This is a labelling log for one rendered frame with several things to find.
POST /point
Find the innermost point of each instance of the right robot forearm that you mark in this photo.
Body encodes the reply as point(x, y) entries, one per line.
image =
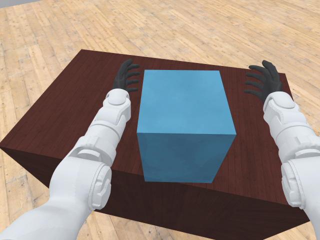
point(289, 128)

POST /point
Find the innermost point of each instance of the robot left upper arm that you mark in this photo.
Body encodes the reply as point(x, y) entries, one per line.
point(79, 186)

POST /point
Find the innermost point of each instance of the robot right upper arm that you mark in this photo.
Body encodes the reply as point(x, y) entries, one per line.
point(301, 187)

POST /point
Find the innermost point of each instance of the right robot hand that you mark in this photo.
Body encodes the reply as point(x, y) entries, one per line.
point(271, 80)

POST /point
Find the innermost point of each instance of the left robot forearm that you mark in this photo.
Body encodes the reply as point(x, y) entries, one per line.
point(104, 133)

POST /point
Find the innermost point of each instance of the pedestal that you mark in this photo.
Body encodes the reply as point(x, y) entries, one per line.
point(245, 200)

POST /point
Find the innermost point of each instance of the left robot hand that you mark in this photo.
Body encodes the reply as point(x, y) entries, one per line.
point(121, 82)

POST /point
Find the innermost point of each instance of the carton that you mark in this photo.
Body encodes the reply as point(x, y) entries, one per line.
point(185, 127)

